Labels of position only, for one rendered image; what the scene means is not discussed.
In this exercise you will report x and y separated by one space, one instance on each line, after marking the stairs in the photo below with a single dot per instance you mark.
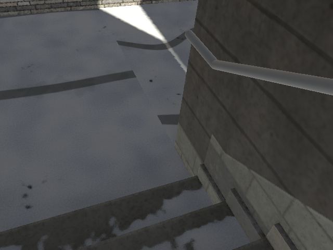
174 216

